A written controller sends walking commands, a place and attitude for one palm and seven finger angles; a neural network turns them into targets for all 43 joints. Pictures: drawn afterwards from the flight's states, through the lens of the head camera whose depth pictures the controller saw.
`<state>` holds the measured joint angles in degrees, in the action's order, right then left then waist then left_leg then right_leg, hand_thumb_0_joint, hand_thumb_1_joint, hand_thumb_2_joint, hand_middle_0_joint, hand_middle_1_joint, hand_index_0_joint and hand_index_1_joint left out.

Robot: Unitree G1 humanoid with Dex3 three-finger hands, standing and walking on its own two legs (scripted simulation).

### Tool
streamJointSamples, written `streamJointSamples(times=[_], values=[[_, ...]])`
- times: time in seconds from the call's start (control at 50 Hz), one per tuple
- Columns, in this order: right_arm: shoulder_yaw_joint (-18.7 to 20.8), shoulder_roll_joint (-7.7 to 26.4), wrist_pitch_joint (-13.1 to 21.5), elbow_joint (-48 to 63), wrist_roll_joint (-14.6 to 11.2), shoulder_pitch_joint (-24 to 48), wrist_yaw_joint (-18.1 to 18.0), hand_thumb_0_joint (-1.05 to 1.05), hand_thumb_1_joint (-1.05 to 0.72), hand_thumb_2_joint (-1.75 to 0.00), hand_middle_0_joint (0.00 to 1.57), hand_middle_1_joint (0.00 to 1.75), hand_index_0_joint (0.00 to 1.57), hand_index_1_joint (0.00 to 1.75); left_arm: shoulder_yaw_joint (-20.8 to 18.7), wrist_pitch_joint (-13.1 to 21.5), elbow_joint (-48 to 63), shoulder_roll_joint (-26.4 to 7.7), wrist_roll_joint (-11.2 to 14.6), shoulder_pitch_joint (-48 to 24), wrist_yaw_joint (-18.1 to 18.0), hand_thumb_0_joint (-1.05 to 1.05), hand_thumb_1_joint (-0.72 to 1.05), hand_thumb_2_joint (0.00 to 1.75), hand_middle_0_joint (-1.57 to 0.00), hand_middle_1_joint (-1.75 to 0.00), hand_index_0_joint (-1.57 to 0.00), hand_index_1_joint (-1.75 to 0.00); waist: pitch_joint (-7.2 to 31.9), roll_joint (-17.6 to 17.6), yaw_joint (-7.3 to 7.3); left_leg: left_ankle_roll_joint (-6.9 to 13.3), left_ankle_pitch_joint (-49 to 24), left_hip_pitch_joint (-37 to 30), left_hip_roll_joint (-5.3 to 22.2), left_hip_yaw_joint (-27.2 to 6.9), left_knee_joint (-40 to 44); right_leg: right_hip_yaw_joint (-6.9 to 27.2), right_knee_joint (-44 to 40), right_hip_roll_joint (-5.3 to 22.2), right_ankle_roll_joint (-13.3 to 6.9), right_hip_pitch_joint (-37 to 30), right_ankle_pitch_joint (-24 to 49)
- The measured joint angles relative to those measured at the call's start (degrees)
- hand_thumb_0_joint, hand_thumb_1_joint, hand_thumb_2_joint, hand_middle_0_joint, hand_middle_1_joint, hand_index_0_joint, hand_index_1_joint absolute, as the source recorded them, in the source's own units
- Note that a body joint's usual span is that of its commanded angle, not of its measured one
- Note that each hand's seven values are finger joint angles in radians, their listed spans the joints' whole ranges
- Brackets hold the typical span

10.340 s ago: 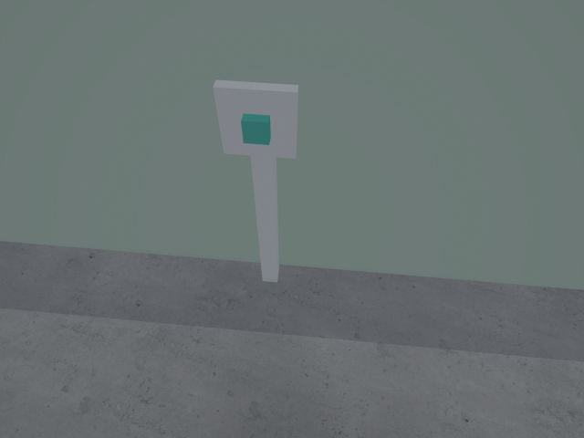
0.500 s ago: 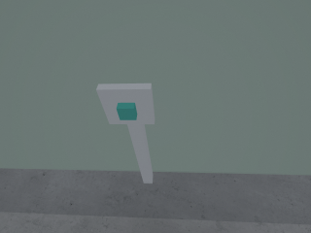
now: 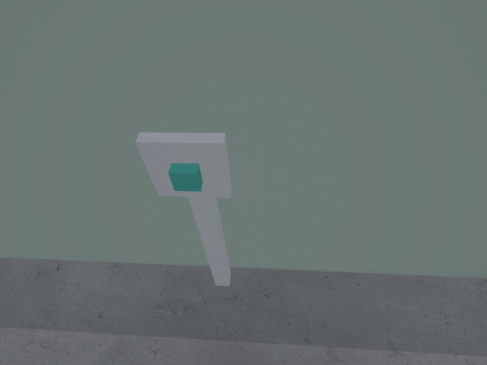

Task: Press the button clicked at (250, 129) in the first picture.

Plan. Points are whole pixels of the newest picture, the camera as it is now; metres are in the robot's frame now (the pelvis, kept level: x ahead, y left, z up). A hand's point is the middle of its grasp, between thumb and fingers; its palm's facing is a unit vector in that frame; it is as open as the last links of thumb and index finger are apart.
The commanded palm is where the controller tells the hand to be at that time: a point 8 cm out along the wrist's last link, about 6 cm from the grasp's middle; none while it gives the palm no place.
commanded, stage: look again from close up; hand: left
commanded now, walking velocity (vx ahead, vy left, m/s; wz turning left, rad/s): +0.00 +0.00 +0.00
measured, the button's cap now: (186, 176) +0.49 +0.16 -0.01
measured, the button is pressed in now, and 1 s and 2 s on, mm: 0 0 0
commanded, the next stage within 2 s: raise the hand and make a fist in 0.10 s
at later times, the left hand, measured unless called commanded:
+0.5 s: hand (160, 324) +0.18 +0.15 +0.00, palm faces +0.01 -1.00 -0.01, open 6.3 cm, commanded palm +0.11 +0.21 -0.06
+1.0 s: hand (134, 353) +0.15 +0.19 -0.05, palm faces -0.04 -1.00 -0.02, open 3.2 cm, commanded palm +0.12 +0.25 -0.04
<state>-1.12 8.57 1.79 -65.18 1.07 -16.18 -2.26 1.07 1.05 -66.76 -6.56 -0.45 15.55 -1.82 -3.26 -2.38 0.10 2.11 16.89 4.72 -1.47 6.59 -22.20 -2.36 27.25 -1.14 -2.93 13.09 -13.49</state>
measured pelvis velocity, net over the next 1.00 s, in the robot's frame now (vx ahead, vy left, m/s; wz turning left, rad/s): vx -0.06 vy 0.01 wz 0.02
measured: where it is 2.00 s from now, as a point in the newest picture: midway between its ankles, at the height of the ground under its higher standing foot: outside the picture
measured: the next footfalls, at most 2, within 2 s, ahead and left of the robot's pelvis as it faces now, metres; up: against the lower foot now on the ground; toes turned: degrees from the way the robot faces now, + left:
none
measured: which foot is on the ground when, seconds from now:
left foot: down 0.00-1.00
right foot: down 0.00-1.00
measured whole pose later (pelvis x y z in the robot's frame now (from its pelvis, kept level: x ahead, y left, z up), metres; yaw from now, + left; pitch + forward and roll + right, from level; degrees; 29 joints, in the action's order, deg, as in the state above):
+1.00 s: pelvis -0.06 +0.01 -0.09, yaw +1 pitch +13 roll -2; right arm -4.4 9.4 11.0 -30.3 -0.8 -16.3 -1.4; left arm -7.4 18.2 1.7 -13.8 15.2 22.6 15.9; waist 7.0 -1.2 0.5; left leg 2.5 31.5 48.6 -1.8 -0.6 -66.9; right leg -6.1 61.9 -0.7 -3.1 52.3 -23.1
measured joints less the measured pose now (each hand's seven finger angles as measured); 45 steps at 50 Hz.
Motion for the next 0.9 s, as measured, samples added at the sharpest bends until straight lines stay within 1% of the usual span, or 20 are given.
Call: streamJointSamples(times=[0.2,0.22,0.24,0.26,0.28,0.32,0.34,0.38,0.42,0.48,0.5,0.52,0.56,0.6,0.66,0.72,0.76,0.8,0.84,0.9], values=[[0.06,-0.96,-0.17,-0.78,0.03,-0.81,-0.03,0.0,-0.9,-0.9,0.2,0.3,0.2,0.3,-0.38,0.23,0.8,-0.84,0.09,-0.54,-0.28,0.01,0.93,0.9,-0.2,-0.3,-0.2,-0.29,0.33,-0.1,0.23,-1.24,0.45,-0.52,1.15,-0.51,0.03,-0.6,-0.48,-1.1,-1.17,-0.78,-0.47],[0.18,-0.9,-0.37,-0.62,-0.19,-0.76,0.21,0.0,-0.9,-0.9,0.2,0.3,0.2,0.3,-0.46,0.6,0.99,-0.84,0.0,-0.57,-0.71,0.01,0.93,0.9,-0.2,-0.3,-0.2,-0.29,0.44,-0.24,0.19,-1.46,0.78,0.66,1.62,-0.59,-1.67,-0.82,-0.57,-1.4,-1.12,-0.52,-0.34],[-0.11,-0.73,0.05,1.76,-0.9,-1.62,0.14,0.0,-0.9,-0.9,0.2,0.3,0.2,0.3,-0.83,-2.26,9.39,-1.3,2.31,2.21,-1.04,0.02,0.94,0.9,-0.21,-0.3,-0.2,-0.3,0.55,0.01,-0.12,-1.17,1.32,1.52,1.73,-1.15,-2.84,-0.68,-0.06,-1.65,-1.16,0.19,-0.35],[-0.25,-0.24,2.15,4.52,-1.13,-3.09,-0.61,0.0,-0.91,-0.9,0.2,0.3,0.2,0.3,-1.22,-2.67,19.61,-1.94,3.9,5.61,-1.43,0.03,0.95,0.9,-0.21,-0.31,-0.21,-0.3,1.06,0.08,-0.67,-1.43,1.85,1.89,1.77,-1.79,-2.97,-0.51,0.7,-1.89,-1.35,1.0,-0.57],[0.11,0.62,4.53,6.87,-1.4,-4.39,-1.43,0.01,-0.91,-0.9,0.2,0.3,0.2,0.3,-0.99,-1.7,28.58,-2.46,5.24,8.13,-2.37,0.03,0.96,0.9,-0.22,-0.31,-0.21,-0.3,1.77,-0.05,-0.84,-1.79,2.06,2.4,1.59,-2.16,-3.28,-0.65,1.44,-1.71,-1.49,1.59,-0.95],[0.87,3.01,8.57,10.73,-2.17,-4.86,-2.14,0.02,-0.92,-0.9,0.2,0.3,0.2,0.3,-1.17,1.29,40.95,-2.65,7.7,9.4,-3.35,0.03,0.96,0.9,-0.23,-0.33,-0.23,-0.32,3.08,-0.72,0.07,-1.7,2.24,4.6,0.99,-3.4,-5.26,-1.8,3.01,-0.85,-1.39,3.08,-1.74],[1.37,4.23,9.94,12.68,-2.09,-4.22,-2.07,0.02,-0.92,-0.9,0.2,0.3,0.2,0.3,-1.96,3.51,44.76,-2.61,8.64,8.47,-2.77,0.03,0.95,0.9,-0.24,-0.34,-0.24,-0.33,3.91,-0.86,0.74,-1.52,2.54,6.69,0.7,-4.04,-7.02,-2.46,4.37,-0.38,-1.28,4.74,-2.19],[2.58,6.27,11.83,16.78,-1.66,-2.08,-1.41,0.02,-0.92,-0.9,0.2,0.3,0.2,0.3,-4.32,9.63,48.87,-2.63,10.27,5.36,0.15,0.03,0.95,0.9,-0.27,-0.37,-0.27,-0.37,6.2,-0.41,1.53,-1.42,3.63,12.09,0.34,-4.53,-11.44,-3.09,8.32,0.3,-1.24,9.78,-3.3],[3.76,7.75,12.96,21.37,-1.6,0.62,-0.19,0.02,-0.92,-0.9,0.2,0.3,0.2,0.3,-6.47,16.84,51.13,-2.65,12.48,3.07,5.05,0.02,0.94,0.9,-0.3,-0.41,-0.3,-0.41,8.39,0.86,1.56,-1.62,5.33,17.64,0.26,-4.11,-16.41,-2.68,13.34,0.57,-1.44,15.61,-4.7],[5.43,9.45,13.84,28.43,-1.56,5.13,1.92,0.01,-0.91,-0.9,0.2,0.3,0.2,0.3,-7.94,28.46,53.6,-2.4,15.11,2.93,14.58,0.01,0.93,0.9,-0.37,-0.49,-0.36,-0.48,10.38,2.84,1.19,-1.96,8.03,25.38,0.01,-4.41,-24.83,-1.69,21.54,0.35,-1.89,23.84,-7.17],[5.93,9.92,13.77,30.71,-1.62,6.51,2.48,0.01,-0.91,-0.9,0.2,0.3,0.2,0.3,-8.07,31.44,54.13,-2.43,15.43,3.58,17.65,0.01,0.93,0.9,-0.39,-0.51,-0.39,-0.5,10.84,3.4,0.93,-2.05,9.11,27.73,-0.08,-4.49,-27.72,-1.37,24.28,0.23,-2.0,26.34,-8.05],[6.35,10.22,13.41,32.79,-1.82,7.71,2.78,0.01,-0.91,-0.9,0.2,0.3,0.2,0.3,-8.08,33.23,54.58,-2.58,15.65,4.44,20.16,0.01,0.92,0.9,-0.42,-0.54,-0.41,-0.53,11.32,4.08,0.56,-1.97,10.65,29.91,-0.21,-4.45,-30.4,-1.06,26.87,0.19,-2.04,28.7,-8.93],[6.92,10.57,12.06,36.7,-2.33,9.45,2.71,0.01,-0.91,-0.9,0.2,0.3,0.2,0.3,-7.72,33.04,55.47,-2.89,16.22,6.43,23.1,0.0,0.92,0.9,-0.47,-0.59,-0.47,-0.59,11.73,5.23,-0.26,-1.75,12.38,33.57,-0.53,-4.7,-34.82,-0.93,31.06,0.25,-2.13,32.38,-10.35],[7.1,10.58,10.82,39.97,-2.62,10.31,2.26,0.01,-0.91,-0.9,0.19,0.3,0.19,0.3,-7.35,30.33,56.45,-3.13,16.42,8.46,23.3,0.0,0.91,0.9,-0.52,-0.65,-0.52,-0.64,11.77,5.74,-1.06,-1.72,13.81,36.63,-0.55,-5.25,-38.51,-1.51,33.97,0.38,-2.14,35.01,-11.35],[6.38,9.49,9.94,42.82,-2.43,10.44,1.61,0.01,-0.91,-0.9,0.19,0.3,0.19,0.3,-7.47,27.41,58.64,-3.54,15.43,11.1,20.24,0.01,0.9,0.9,-0.61,-0.74,-0.6,-0.73,11.42,5.53,-2.08,-2.02,15.21,40.35,-0.3,-6.71,-42.93,-3.15,36.59,0.4,-2.39,37.59,-12.11],[4.03,7.31,9.76,42.86,-1.69,9.65,1.31,0.01,-0.91,-0.9,0.19,0.3,0.19,0.3,-7.72,27.57,63.2,-4.68,14.3,12.54,17.48,0.01,0.9,0.9,-0.69,-0.83,-0.68,-0.82,11.03,5.04,-2.76,-1.89,16.23,43.2,0.02,-8.15,-46.3,-4.74,38.18,0.29,-2.52,39.35,-12.45],[1.99,5.68,9.77,41.55,-1.42,8.89,1.31,0.01,-0.9,-0.9,0.19,0.3,0.2,0.3,-7.58,28.16,65.73,-5.5,14.05,11.92,17.19,0.02,0.9,0.9,-0.74,-0.89,-0.74,-0.88,10.71,4.19,-2.86,-1.8,16.62,44.56,0.13,-9.07,-47.93,-5.72,38.68,0.26,-2.45,39.98,-12.47],[-0.13,4.09,9.64,39.77,-1.36,7.99,1.31,0.01,-0.9,-0.9,0.2,0.3,0.2,0.3,-7.29,27.65,67.14,-6.33,14.19,10.06,17.96,0.02,0.9,0.9,-0.8,-0.95,-0.79,-0.94,10.36,3.25,-2.7,-1.62,16.73,45.55,0.15,-9.61,-48.92,-6.28,38.85,0.28,-2.23,40.44,-12.28],[-1.86,2.51,9.4,37.94,-1.58,6.73,1.29,0.01,-0.9,-0.9,0.2,0.3,0.2,0.3,-7.12,25.59,67.54,-7.07,14.39,7.77,19.07,0.02,0.9,0.9,-0.85,-1.01,-0.85,-1.0,10.16,2.53,-2.34,-1.35,16.54,46.07,0.11,-9.62,-49.12,-6.3,38.62,0.33,-1.91,40.75,-11.89],[-3.43,0.76,8.87,36.02,-2.02,4.17,1.18,0.01,-0.9,-0.9,0.2,0.3,0.2,0.3,-7.41,20.82,67.32,-7.64,15.0,5.63,19.92,0.01,0.9,0.9,-0.93,-1.1,-0.93,-1.09,9.98,1.7,-1.38,-0.72,15.89,45.71,0.04,-8.96,-47.99,-5.61,37.36,0.32,-1.3,40.44,-10.99]])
